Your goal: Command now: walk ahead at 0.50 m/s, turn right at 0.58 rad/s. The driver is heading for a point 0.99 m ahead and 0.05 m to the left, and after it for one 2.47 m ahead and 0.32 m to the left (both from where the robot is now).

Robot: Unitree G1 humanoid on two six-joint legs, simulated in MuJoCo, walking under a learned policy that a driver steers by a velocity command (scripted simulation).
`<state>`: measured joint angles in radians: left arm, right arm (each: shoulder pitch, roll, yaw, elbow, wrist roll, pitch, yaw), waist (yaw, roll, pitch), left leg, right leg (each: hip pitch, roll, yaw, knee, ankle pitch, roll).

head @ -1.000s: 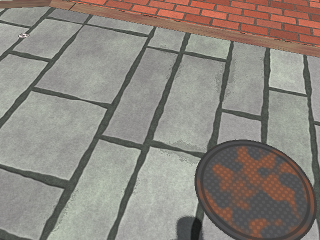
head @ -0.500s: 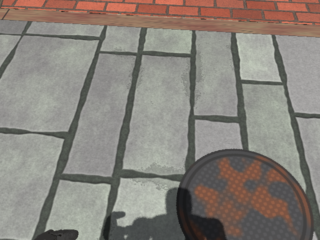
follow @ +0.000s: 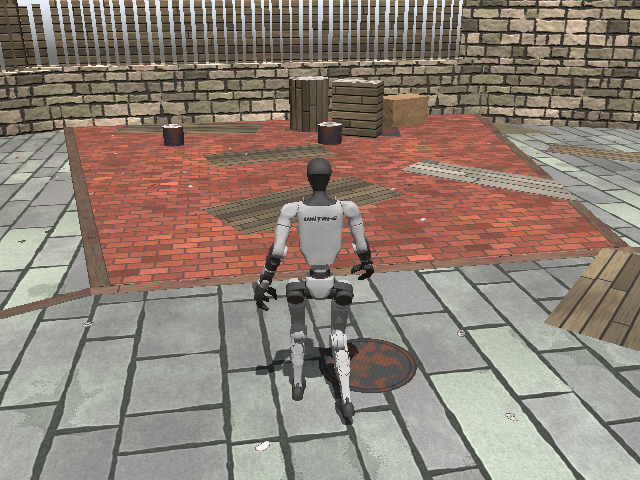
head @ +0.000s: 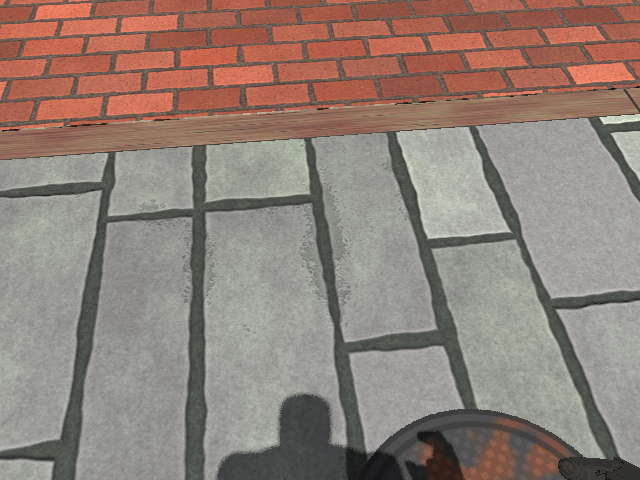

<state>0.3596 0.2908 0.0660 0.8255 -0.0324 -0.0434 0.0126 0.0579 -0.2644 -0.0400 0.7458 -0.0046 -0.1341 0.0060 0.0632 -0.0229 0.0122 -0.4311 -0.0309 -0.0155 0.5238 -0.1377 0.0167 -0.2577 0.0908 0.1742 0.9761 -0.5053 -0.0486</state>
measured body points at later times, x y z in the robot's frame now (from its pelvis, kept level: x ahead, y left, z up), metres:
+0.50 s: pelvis +0.24 -0.05 +0.00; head +0.29 -0.07 +0.45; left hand +0.50 +0.15 -0.08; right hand +0.22 -0.33 -0.14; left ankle +0.12 +0.12 -0.66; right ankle +0.33 -0.16 -0.73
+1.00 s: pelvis +0.29 -0.03 +0.02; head +0.29 -0.01 +0.47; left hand +0.46 +0.22 -0.11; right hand +0.26 -0.31 -0.10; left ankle +0.27 +0.08 -0.73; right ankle +0.32 -0.17 -0.66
